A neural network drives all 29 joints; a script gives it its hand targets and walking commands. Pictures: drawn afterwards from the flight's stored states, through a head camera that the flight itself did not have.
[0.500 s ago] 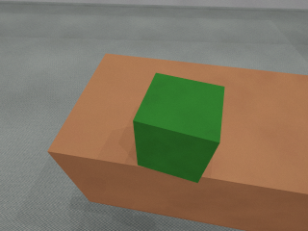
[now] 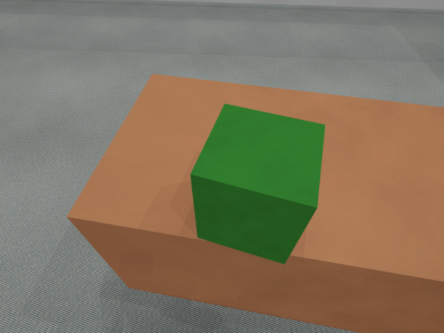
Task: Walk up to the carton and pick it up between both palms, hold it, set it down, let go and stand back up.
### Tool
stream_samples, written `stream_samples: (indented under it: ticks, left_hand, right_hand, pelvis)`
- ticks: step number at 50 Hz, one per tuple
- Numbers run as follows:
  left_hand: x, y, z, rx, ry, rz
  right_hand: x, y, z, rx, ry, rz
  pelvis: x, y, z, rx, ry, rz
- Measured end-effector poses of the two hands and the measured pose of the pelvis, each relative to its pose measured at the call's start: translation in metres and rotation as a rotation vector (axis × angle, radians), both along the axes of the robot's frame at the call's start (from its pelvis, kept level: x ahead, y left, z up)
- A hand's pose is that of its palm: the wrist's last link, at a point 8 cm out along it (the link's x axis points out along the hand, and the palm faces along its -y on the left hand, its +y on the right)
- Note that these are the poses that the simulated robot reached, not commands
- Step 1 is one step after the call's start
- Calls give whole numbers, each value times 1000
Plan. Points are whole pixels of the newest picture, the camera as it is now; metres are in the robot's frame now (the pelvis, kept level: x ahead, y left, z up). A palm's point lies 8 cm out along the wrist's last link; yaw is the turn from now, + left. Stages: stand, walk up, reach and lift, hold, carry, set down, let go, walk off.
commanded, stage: stand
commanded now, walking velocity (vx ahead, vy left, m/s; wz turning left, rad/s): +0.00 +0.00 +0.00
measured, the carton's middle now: (255, 186) +0.41 -0.07 -0.02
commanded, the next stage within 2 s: walk up in 0.42 s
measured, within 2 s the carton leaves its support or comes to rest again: neither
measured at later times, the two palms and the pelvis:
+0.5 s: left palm out of the picture -0.04 +0.20 -0.15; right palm out of the picture -0.03 -0.19 -0.14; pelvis +0.00 +0.00 +0.00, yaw +0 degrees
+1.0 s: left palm out of the picture +0.08 +0.16 -0.14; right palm out of the picture -0.06 -0.28 -0.18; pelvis -0.01 -0.05 -0.02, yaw -8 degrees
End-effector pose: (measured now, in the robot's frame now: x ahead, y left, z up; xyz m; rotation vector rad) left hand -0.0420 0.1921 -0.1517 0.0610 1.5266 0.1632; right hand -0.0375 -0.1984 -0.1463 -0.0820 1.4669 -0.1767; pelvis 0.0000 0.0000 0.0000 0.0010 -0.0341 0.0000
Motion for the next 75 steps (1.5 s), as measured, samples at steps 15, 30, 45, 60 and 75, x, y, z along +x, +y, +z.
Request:
stream_samples:
  ticks: [15, 30, 45, 60, 75]
  left_hand:
    - [2, 0, -1, -8, -1, -1]
    - [6, 5, -2, -3, -3, -7]
    - [86, 4, 0, 87, -149, -209]
    - [107, -50, 40, 132, -256, -261]
    - [47, -43, -6, -15, -110, -150]
  right_hand:
    - [6, 2, 0, -1, -12, -2]
    - [3, 8, 1, 8, 0, -8]
    - [-21, -68, -12, -107, -36, -132]
    - [-3, -89, -16, 39, -37, -145]
    - [8, -65, 2, -43, -53, -88]
  pelvis:
    - [1, 2, 0, 0, 5, -3]
    - [4, 4, 0, 0, 8, -5]
    - [-14, -32, -14, 38, 49, -145]
    - [-9, -73, 6, 59, 44, -176]
    - [-4, -53, -3, -1, 4, -149]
